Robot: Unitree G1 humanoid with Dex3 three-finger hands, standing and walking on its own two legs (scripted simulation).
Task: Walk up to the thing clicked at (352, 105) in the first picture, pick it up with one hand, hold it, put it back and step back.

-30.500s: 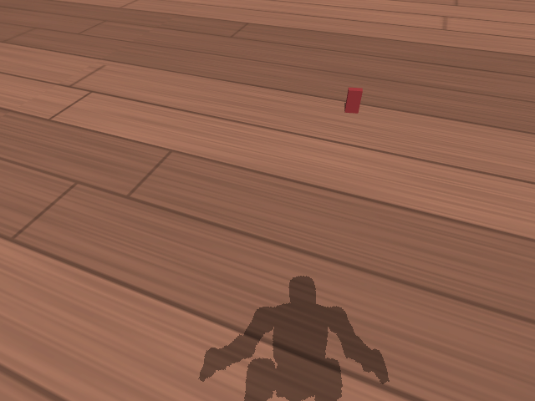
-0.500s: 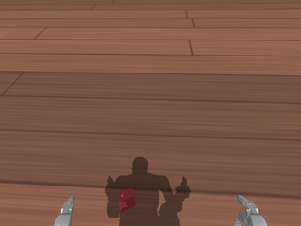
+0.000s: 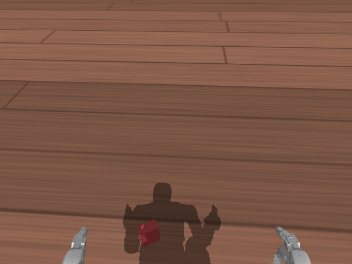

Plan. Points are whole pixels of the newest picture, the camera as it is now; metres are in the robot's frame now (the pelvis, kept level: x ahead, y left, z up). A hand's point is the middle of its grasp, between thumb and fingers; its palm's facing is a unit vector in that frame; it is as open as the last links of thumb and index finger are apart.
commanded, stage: home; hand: left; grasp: from the side
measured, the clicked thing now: (149, 233) +0.44 +0.16 -0.64
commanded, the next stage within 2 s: stand in 0.42 s
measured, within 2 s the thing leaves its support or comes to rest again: neither
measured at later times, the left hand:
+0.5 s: hand out of the picture +0.18 +0.18 -0.05, palm faces +0.09 -0.96 -0.28, open 17.6 cm
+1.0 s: hand out of the picture +0.14 +0.21 -0.10, palm faces -0.02 -0.94 -0.33, open 8.9 cm
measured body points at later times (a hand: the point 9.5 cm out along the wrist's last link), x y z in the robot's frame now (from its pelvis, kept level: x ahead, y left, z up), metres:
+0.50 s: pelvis +0.01 +0.00 +0.00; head +0.02 +0.00 +0.45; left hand +0.17 +0.23 -0.03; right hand +0.17 -0.24 -0.07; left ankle +0.02 +0.12 -0.69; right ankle +0.02 -0.12 -0.69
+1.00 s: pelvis +0.00 +0.00 +0.02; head +0.01 +0.00 +0.47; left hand +0.14 +0.26 -0.07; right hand +0.13 -0.27 -0.09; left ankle +0.02 +0.12 -0.69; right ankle +0.02 -0.12 -0.69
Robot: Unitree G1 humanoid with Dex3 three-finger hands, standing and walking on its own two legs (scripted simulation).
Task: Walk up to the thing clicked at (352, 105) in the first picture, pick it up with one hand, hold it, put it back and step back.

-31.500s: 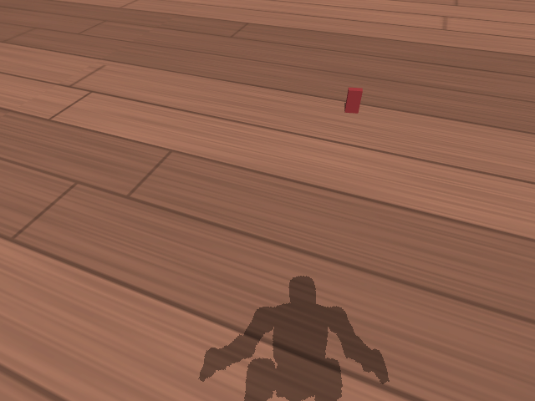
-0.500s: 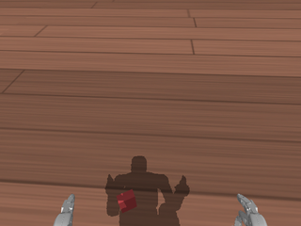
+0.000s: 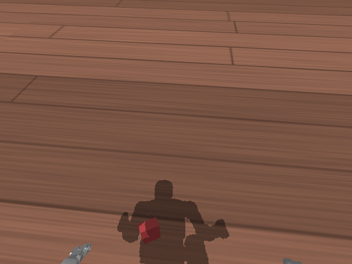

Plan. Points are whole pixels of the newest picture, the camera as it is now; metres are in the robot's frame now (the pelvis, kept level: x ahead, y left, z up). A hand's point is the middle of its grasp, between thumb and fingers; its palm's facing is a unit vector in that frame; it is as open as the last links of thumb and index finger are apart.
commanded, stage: stand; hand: left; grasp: from the side
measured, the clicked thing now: (149, 231) +0.44 +0.16 -0.66
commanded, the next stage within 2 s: none
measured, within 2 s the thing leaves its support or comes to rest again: neither
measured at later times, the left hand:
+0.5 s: hand out of the picture +0.04 +0.26 -0.12, palm faces +0.00 -0.94 -0.35, open 7.4 cm
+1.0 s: hand out of the picture +0.05 +0.25 -0.12, palm faces -0.01 -0.94 -0.35, open 7.4 cm
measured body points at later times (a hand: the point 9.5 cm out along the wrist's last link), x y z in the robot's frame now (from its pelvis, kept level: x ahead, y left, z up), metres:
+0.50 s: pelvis -0.01 +0.02 +0.03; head -0.02 +0.01 +0.48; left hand +0.04 +0.31 -0.10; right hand +0.06 -0.26 -0.11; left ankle +0.02 +0.12 -0.71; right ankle +0.02 -0.12 -0.71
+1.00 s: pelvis +0.00 +0.00 +0.04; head +0.00 +0.00 +0.49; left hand +0.05 +0.30 -0.10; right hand +0.05 -0.29 -0.10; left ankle +0.02 +0.12 -0.71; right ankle +0.02 -0.12 -0.71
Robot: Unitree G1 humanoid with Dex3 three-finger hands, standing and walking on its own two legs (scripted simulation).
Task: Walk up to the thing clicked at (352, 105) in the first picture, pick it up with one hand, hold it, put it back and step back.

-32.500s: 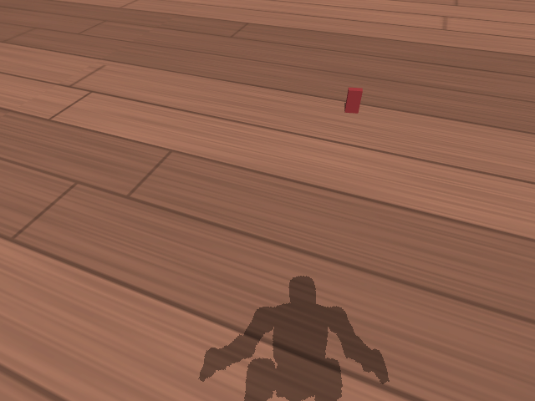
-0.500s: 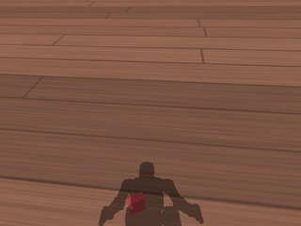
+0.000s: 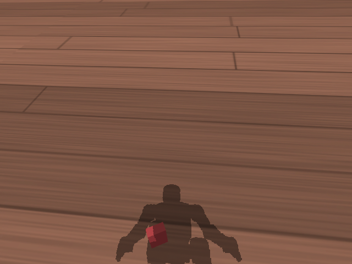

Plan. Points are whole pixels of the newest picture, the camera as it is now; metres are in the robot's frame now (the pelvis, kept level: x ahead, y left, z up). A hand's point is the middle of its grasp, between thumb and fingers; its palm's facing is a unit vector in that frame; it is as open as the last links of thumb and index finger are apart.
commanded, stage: stand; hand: left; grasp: from the side
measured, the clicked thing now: (157, 235) +0.45 +0.15 -0.70
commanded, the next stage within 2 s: step back in 1.04 s
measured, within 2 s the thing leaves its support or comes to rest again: neither
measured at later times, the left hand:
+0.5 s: hand out of the picture +0.10 +0.24 -0.15, palm faces -0.01 -0.94 -0.35, open 7.4 cm
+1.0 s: hand out of the picture +0.10 +0.24 -0.15, palm faces -0.02 -0.94 -0.35, open 7.4 cm
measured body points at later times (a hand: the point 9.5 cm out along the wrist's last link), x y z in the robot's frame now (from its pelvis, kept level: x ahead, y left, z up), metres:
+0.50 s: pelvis +0.02 +0.00 +0.00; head +0.02 -0.01 +0.45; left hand +0.10 +0.29 -0.13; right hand +0.09 -0.30 -0.14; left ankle +0.02 +0.12 -0.75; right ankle +0.02 -0.12 -0.75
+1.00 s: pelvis +0.02 -0.01 +0.00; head +0.03 -0.01 +0.45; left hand +0.10 +0.29 -0.13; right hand +0.09 -0.30 -0.14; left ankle +0.02 +0.12 -0.75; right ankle +0.02 -0.12 -0.75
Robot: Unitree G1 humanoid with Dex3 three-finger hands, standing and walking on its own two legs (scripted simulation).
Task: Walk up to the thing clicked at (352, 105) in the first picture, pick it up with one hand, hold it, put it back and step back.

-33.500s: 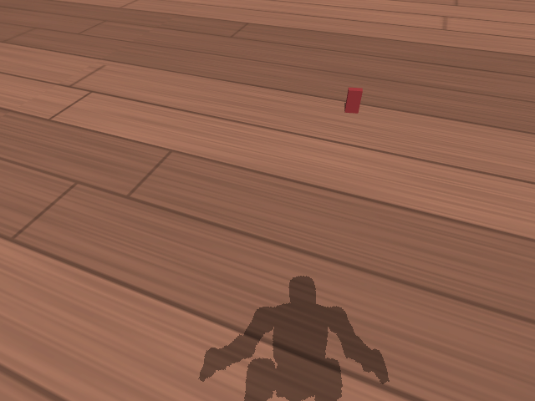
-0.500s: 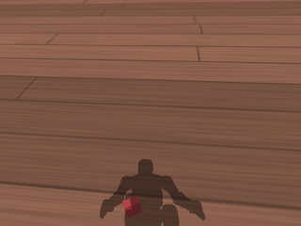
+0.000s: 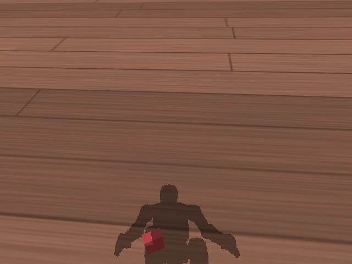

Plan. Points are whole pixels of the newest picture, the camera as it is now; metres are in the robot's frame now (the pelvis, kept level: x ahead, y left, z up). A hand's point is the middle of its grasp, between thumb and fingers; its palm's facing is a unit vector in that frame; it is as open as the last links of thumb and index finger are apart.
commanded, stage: stand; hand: left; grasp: from the side
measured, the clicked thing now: (153, 241) +0.42 +0.17 -0.70
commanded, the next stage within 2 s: step back in 0.04 s
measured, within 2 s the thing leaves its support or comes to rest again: neither
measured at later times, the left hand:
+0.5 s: hand out of the picture +0.09 +0.32 -0.18, palm faces -0.02 -0.94 -0.34, open 7.4 cm
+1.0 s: hand out of the picture -0.04 +0.32 -0.15, palm faces -0.05 -0.92 -0.40, open 7.4 cm
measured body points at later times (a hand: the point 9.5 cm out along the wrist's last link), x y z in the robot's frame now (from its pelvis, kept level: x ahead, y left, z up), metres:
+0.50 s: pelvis -0.06 +0.06 -0.02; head +0.01 +0.09 +0.43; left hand +0.09 +0.36 -0.15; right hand -0.01 -0.26 -0.13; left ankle -0.06 +0.14 -0.75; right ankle -0.05 -0.09 -0.69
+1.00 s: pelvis -0.15 +0.06 -0.02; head -0.09 +0.05 +0.43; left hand -0.03 +0.37 -0.13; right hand -0.06 -0.26 -0.14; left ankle -0.19 +0.20 -0.68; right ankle -0.13 -0.06 -0.75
